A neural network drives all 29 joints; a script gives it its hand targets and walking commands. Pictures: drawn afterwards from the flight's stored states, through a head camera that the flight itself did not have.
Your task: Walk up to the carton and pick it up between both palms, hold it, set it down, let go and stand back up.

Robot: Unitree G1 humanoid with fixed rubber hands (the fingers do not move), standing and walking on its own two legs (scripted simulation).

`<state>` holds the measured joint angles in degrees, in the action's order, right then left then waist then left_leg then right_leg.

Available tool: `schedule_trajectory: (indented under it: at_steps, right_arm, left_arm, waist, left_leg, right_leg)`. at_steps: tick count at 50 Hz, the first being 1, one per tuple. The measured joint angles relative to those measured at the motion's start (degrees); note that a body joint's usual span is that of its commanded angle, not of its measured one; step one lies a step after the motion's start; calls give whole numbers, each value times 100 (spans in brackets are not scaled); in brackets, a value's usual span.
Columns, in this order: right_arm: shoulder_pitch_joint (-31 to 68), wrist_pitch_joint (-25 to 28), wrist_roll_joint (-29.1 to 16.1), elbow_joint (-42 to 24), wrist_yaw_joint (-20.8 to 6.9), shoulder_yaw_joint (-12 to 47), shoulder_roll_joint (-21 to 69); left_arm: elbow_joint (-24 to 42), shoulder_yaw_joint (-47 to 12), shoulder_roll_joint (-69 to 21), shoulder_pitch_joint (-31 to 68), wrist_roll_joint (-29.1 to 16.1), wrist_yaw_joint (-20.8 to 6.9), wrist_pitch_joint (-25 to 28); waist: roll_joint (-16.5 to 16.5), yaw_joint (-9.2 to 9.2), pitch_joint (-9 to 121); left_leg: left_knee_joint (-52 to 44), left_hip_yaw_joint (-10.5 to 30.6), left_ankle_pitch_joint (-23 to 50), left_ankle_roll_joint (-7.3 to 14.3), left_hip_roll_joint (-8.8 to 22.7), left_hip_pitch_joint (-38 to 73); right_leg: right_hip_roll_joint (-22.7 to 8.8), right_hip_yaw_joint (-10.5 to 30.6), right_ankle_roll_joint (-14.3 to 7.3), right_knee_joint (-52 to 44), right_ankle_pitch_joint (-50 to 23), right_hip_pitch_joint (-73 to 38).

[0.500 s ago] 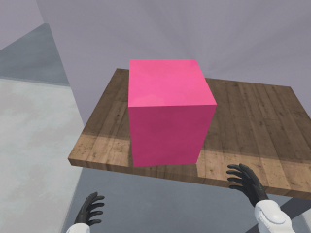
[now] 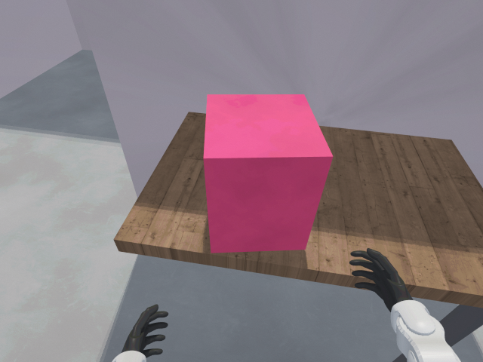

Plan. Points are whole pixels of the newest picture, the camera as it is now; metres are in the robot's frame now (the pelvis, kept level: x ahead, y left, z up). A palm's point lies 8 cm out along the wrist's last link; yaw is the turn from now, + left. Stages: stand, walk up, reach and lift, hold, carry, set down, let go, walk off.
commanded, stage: let go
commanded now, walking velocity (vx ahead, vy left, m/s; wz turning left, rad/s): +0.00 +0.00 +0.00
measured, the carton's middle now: (257, 173) +0.47 -0.02 +0.07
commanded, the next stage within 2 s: stand in 0.20 s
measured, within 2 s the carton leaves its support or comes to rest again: neither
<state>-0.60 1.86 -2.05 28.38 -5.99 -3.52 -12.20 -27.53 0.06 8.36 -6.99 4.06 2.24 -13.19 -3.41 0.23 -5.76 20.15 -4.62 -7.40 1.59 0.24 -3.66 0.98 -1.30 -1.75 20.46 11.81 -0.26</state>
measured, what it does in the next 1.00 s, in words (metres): stands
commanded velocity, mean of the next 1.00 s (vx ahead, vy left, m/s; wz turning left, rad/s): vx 0.00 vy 0.00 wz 0.00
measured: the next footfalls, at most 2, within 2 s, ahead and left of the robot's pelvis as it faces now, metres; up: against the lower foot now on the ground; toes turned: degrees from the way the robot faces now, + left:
none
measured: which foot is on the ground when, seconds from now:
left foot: down 0.00-1.00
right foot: down 0.00-1.00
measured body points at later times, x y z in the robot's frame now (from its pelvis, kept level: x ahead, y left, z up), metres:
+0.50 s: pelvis +0.00 -0.01 -0.01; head +0.01 -0.02 +0.44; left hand +0.13 +0.23 -0.12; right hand +0.24 -0.23 +0.00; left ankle +0.06 +0.10 -0.74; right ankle +0.00 -0.13 -0.74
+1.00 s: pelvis +0.01 -0.01 -0.01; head +0.01 -0.01 +0.44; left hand +0.16 +0.21 -0.12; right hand +0.24 -0.23 +0.00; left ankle +0.06 +0.10 -0.75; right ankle +0.00 -0.13 -0.74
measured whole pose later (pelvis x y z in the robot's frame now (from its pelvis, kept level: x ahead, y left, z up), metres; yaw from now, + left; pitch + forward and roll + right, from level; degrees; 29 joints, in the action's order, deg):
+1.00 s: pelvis +0.01 -0.01 -0.01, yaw -2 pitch +2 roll -1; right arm -10.1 8.0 1.2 13.8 -0.6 -0.5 -10.9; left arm -43.2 2.6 10.1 -10.1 2.6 -3.9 -0.2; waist 1.3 0.5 2.5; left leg 29.9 -5.1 -11.2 0.9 2.9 -21.2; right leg 1.7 0.6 -0.2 28.8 15.7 15.5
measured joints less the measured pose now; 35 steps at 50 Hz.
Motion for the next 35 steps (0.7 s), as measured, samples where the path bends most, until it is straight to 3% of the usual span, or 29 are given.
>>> schedule_trajectory:
  at_steps: [11, 14, 19, 25, 35]
  right_arm:
    - [-119, -69, 69, -173, 162, 104, 97]
    - [-340, 122, 278, -508, 269, 160, 32]
    - [-629, 614, 360, -1188, 275, 162, -40]
    - [-805, 517, 382, -1290, 332, 264, -24]
    - [-898, 594, 333, -1346, 433, 334, 62]
  left_arm:
    - [-79, 45, 22, 11, -36, -91, 6]
    - [-407, 98, 148, -130, -85, -344, 723]
    - [-952, 337, 464, -451, -74, -524, 1273]
    - [-1357, 336, 374, -701, -115, -627, 1290]
    - [-1516, 208, 121, -520, -123, -632, 1364]
  waist:
    - [-17, 30, 46]
    - [153, -51, 294]
    - [334, -21, 296]
    - [462, -40, 655]
    - [532, 9, 832]
  left_leg:
    - [100, 72, -119, -55, 34, -43]
    - [320, -17, -518, -31, 102, -561]
    - [499, -81, 24, 9, 112, -1191]
    - [737, 17, -438, -78, 244, -1474]
    - [896, 64, -312, -128, 354, -1705]
  right_leg:
    - [36, -62, -30, 75, 180, 9]
    - [55, 12, 127, 487, 667, 637]
    - [-69, 186, 136, 538, 108, 1081]
    - [64, 111, 145, 465, 203, 1224]
    - [173, 85, 97, 523, 227, 1396]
